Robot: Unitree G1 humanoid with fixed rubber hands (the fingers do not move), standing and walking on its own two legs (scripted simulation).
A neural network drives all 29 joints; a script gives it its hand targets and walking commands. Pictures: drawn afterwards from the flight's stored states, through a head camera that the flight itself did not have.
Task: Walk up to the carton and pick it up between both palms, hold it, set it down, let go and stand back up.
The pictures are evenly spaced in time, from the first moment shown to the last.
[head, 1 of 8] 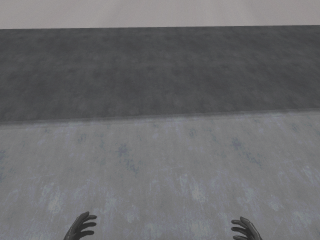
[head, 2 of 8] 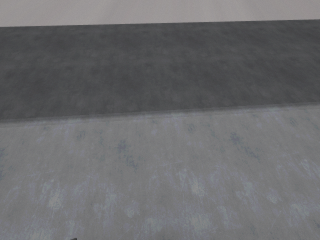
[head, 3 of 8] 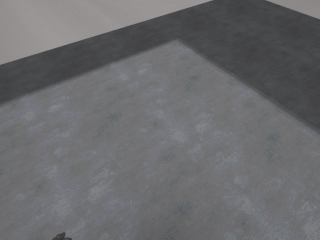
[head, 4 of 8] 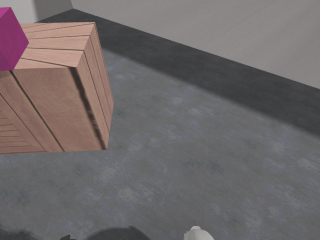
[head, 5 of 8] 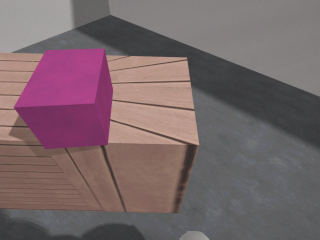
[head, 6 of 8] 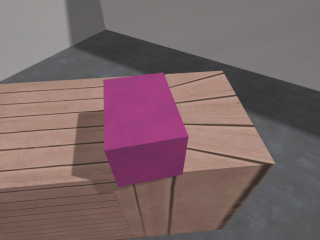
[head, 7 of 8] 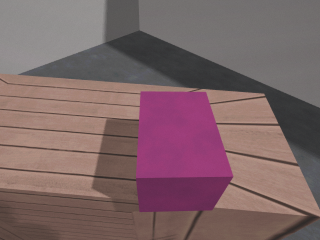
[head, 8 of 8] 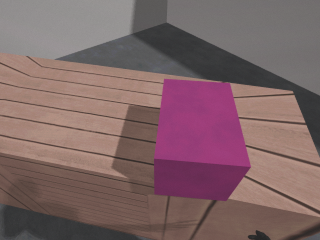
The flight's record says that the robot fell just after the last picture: no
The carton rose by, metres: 0.00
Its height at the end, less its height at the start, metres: +0.00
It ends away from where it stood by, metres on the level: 0.00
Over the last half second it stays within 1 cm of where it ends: yes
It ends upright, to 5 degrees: yes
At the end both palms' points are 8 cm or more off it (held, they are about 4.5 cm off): yes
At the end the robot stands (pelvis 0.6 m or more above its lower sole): yes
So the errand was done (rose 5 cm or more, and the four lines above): no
